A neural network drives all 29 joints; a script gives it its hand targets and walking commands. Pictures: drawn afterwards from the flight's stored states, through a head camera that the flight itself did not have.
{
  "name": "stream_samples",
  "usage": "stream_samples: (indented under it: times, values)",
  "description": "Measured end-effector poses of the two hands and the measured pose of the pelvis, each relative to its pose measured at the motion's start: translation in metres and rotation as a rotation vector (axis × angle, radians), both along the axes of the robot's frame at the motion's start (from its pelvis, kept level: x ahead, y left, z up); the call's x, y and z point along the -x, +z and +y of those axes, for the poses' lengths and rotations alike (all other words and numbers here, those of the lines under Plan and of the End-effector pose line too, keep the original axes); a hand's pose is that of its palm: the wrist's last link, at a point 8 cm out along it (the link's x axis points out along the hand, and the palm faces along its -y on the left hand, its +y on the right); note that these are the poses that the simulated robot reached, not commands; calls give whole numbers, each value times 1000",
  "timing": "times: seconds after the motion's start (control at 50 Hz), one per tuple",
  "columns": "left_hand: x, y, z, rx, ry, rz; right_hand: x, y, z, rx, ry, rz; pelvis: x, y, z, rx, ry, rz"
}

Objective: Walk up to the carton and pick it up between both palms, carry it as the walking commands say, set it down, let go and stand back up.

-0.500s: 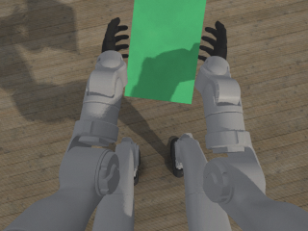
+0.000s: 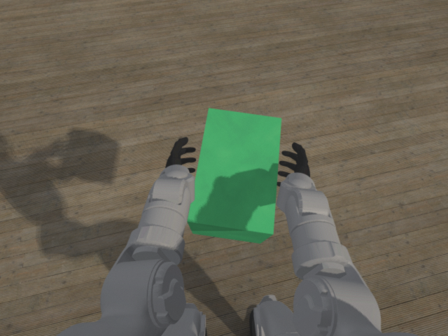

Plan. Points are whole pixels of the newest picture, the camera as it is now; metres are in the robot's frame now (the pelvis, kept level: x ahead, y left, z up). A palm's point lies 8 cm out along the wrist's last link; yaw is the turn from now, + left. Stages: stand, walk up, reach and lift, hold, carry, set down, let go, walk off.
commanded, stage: reach and lift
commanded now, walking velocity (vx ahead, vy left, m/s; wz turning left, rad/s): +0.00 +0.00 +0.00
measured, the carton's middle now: (235, 178) +0.43 -0.01 -0.04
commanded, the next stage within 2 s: hold in 1.80 s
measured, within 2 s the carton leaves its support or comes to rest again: neither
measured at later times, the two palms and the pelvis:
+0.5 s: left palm (168, 160) +0.38 +0.10 +0.10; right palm (308, 166) +0.37 -0.12 +0.09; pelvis +0.04 +0.00 +0.03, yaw +0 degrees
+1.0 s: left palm (167, 163) +0.38 +0.11 +0.10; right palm (308, 166) +0.37 -0.12 +0.10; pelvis +0.04 -0.01 +0.03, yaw +0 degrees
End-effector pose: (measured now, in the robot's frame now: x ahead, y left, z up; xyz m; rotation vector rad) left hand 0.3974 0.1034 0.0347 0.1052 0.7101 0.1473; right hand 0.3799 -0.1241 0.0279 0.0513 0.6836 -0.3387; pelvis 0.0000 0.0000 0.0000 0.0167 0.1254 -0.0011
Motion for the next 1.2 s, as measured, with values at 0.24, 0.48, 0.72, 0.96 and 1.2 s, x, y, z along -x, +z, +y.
stream_samples:
  times: [0.24,0.48,0.72,0.96,1.2]
  values:
    - [1,36,-1,9,-17,-21,5,34,-2,-8,-2,-13,-32,23,2,2,-3,-57]
    - [13,62,1,7,-14,-49,12,65,-1,15,23,-29,-41,32,2,1,-6,-138]
    - [22,65,2,-7,6,-10,14,70,1,10,45,10,-41,34,-4,-6,-8,-175]
    - [22,65,2,-4,11,-3,14,70,0,17,61,14,-41,35,-7,-11,-8,-175]
    - [21,68,2,9,18,-16,13,72,0,23,66,-3,-42,35,-7,-11,-8,-174]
